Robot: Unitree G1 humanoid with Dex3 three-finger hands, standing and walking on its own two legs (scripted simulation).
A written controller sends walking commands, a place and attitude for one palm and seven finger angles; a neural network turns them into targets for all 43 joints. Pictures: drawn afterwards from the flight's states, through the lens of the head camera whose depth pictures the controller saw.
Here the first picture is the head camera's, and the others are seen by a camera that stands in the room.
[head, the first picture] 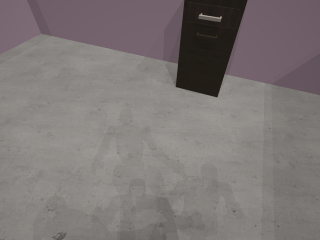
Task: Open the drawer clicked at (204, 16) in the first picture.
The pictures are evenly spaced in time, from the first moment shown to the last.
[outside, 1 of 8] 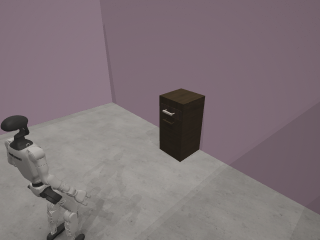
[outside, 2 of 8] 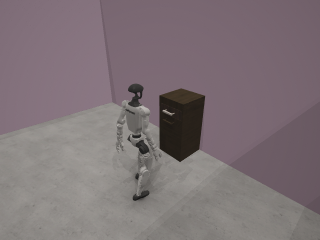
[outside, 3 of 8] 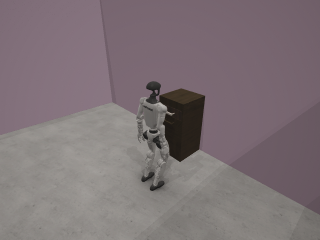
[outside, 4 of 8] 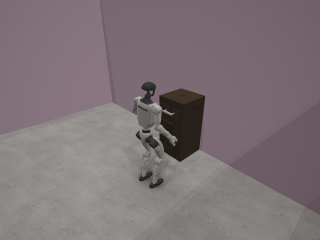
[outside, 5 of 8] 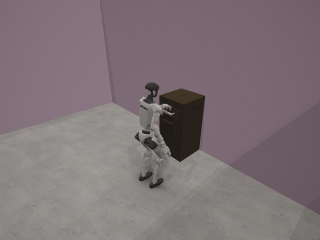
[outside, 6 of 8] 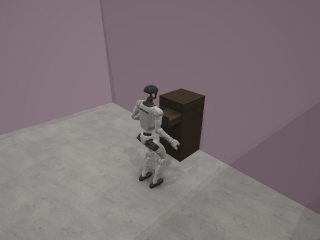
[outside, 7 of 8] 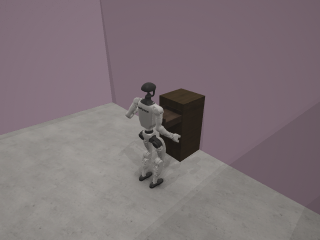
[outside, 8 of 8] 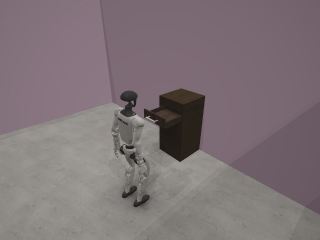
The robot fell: no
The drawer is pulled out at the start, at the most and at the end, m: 0.00 0.30 0.30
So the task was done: yes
